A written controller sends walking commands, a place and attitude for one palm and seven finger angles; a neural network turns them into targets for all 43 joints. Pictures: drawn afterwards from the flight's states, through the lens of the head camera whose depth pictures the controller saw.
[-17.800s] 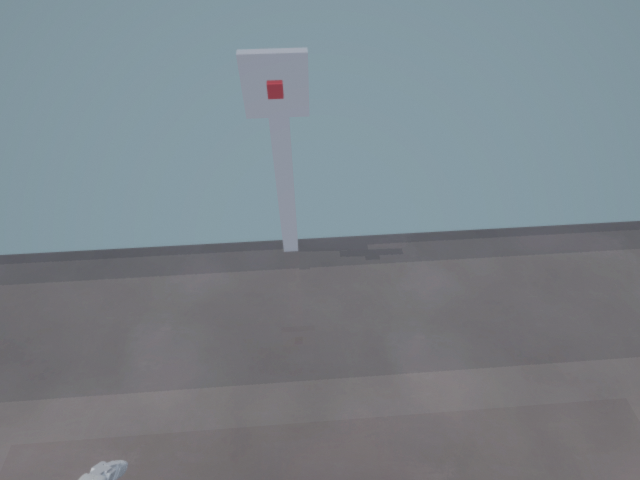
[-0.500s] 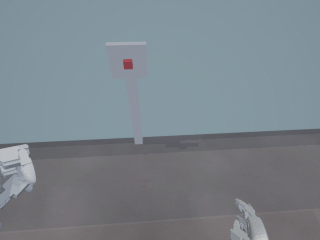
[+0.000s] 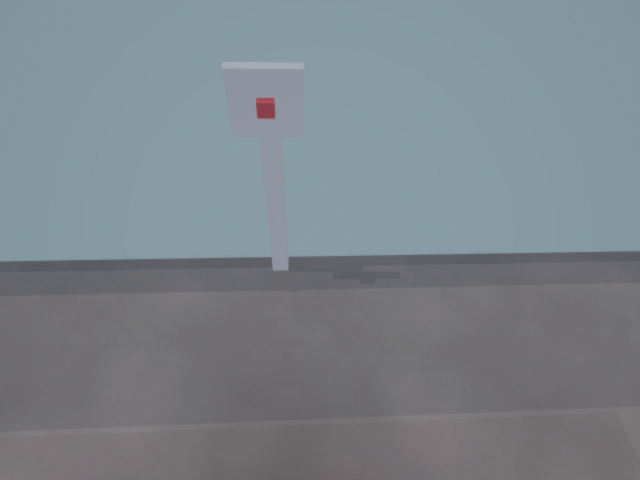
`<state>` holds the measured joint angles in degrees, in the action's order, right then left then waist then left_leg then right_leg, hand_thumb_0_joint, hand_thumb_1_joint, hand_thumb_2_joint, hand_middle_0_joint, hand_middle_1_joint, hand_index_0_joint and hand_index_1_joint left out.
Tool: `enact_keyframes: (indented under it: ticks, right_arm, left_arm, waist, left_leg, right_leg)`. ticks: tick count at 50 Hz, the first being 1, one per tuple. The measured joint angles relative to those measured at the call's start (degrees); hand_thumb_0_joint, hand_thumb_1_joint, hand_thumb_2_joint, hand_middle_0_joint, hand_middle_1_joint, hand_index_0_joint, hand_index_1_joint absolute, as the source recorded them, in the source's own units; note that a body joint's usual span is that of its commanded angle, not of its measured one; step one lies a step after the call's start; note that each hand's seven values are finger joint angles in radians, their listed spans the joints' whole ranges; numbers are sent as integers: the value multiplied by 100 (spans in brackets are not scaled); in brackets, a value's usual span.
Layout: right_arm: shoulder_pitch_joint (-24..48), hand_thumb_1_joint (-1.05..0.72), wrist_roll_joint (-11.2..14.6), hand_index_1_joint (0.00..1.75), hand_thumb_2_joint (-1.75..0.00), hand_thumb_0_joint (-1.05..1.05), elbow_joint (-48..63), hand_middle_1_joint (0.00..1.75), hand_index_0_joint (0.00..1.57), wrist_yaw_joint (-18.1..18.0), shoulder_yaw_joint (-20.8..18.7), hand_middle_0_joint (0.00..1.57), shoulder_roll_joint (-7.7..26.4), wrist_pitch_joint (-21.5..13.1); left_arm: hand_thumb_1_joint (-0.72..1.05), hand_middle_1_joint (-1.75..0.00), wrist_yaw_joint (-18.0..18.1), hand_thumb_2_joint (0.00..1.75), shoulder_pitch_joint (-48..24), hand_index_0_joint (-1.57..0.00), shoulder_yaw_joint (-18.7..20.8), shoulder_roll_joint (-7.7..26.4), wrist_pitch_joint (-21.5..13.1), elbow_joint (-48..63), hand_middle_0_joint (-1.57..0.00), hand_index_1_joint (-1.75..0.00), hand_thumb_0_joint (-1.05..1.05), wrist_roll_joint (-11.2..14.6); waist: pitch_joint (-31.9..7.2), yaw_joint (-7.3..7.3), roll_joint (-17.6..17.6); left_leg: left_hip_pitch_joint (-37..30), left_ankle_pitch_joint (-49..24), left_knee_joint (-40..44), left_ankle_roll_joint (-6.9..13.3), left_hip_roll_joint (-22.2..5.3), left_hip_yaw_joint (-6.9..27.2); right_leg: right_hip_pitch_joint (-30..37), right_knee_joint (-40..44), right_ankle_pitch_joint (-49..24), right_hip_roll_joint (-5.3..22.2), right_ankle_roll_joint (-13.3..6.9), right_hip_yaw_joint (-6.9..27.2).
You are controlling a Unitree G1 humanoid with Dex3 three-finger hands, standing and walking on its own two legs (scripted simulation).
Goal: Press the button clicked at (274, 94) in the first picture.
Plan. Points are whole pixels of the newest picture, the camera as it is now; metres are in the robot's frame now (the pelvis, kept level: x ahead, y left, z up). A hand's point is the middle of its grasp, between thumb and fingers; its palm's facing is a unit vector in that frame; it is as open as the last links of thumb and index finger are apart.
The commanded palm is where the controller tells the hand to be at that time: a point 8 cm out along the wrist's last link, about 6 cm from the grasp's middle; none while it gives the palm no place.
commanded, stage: let the arm hang, fingers relaxed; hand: left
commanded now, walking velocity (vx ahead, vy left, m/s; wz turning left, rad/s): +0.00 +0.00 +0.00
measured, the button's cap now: (265, 107) +0.88 +0.17 -0.04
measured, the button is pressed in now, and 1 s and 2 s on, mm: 0 0 0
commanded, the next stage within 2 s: stand and wait in 0.74 s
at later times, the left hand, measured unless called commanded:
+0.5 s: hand out of the picture +0.06 +0.24 -0.15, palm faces -0.01 -0.94 -0.33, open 7.2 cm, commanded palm none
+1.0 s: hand out of the picture +0.10 +0.23 -0.15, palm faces -0.04 -0.94 -0.34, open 7.4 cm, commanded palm none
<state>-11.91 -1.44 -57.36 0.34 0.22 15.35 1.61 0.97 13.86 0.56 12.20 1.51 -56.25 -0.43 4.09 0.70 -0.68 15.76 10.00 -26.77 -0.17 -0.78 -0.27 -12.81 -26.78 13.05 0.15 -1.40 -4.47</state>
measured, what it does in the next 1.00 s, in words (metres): stands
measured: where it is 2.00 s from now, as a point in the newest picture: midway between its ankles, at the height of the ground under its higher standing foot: outside the picture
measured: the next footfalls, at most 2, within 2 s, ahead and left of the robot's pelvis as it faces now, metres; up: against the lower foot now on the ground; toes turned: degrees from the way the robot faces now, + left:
none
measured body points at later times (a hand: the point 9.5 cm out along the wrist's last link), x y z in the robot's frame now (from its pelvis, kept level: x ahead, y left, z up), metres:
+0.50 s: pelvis +0.00 +0.00 +0.01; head +0.01 -0.01 +0.45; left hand +0.06 +0.29 -0.13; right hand +0.03 -0.25 -0.15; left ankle +0.05 +0.12 -0.74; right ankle +0.02 -0.10 -0.74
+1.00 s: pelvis +0.02 -0.01 +0.01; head +0.05 -0.02 +0.46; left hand +0.11 +0.28 -0.12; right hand +0.09 -0.30 -0.14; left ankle +0.05 +0.12 -0.74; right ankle +0.02 -0.10 -0.74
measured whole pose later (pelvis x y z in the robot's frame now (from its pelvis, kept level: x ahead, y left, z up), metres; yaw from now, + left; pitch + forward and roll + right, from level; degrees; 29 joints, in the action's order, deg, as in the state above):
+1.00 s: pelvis +0.02 -0.01 +0.01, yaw -1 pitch -1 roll +0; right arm -6.2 -1.2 -64.5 -0.1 -0.8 18.7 0.4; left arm 0.1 5.6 1.1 17.8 -0.7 -65.5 -0.9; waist 3.7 0.7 1.6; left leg 8.9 7.7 -17.8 -1.1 -1.5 -0.9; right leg -6.5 -18.3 10.7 -0.8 -2.0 -3.8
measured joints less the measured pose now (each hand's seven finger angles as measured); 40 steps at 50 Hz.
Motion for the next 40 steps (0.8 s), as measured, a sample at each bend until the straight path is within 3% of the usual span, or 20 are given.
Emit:
enact_keyframes:
  ticks: [4,19,40]
  right_arm:
    - [-193,-91,3,30,-90,1,-400,29,20,-42,-31,20,-117,53]
    - [-164,-91,5,30,-90,1,-749,29,21,-61,-127,20,-184,-29]
    - [517,-91,16,30,-90,0,-693,29,21,-42,-115,20,209,-155]
  left_arm:
    - [90,-95,-58,90,53,-76,21,162,-47,-493,-79,-97,1,-44]
    - [90,-41,-49,90,-260,-29,130,442,-81,-969,-30,-41,1,-55]
    - [90,-30,-95,90,-887,-20,50,415,-233,-837,-21,-30,0,-57]
  waist:
    - [54,-65,29]
    - [-78,-24,284]
    - [-114,23,224]
  left_leg:
    - [-94,-105,168,-16,-38,38]
    - [-276,-215,428,39,32,-59]
    - [-600,-265,809,-35,-2,-64]
  right_leg:
    - [156,290,-165,-50,-19,-37]
    - [235,385,-214,20,25,54]
    - [524,709,-239,-27,-8,63]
